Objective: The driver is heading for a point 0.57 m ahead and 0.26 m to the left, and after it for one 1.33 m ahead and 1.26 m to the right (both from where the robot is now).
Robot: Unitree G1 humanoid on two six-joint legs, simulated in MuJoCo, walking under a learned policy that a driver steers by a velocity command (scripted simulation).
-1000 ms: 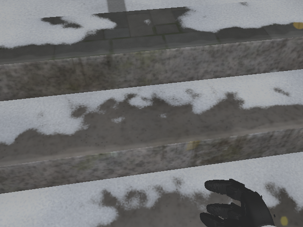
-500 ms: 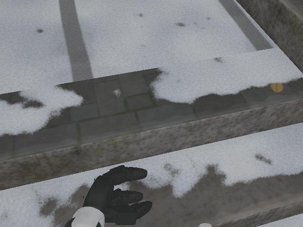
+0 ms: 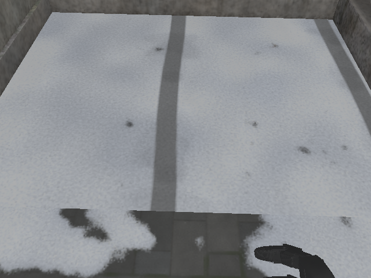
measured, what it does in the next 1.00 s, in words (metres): climbs, turning left: right foot 0.17 m higher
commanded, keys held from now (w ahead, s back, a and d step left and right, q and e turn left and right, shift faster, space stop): w+q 0.94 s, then e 0.06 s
